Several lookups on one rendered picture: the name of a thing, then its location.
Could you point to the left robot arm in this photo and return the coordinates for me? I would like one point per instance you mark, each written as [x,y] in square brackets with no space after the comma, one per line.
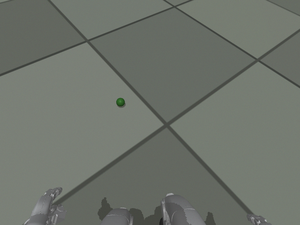
[38,219]

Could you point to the ball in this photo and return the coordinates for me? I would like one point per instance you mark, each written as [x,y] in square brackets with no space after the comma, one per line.
[120,102]

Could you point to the left robot hand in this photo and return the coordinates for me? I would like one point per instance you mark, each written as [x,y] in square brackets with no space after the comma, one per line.
[56,213]

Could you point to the right robot hand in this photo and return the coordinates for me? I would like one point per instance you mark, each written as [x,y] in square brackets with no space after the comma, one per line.
[257,220]

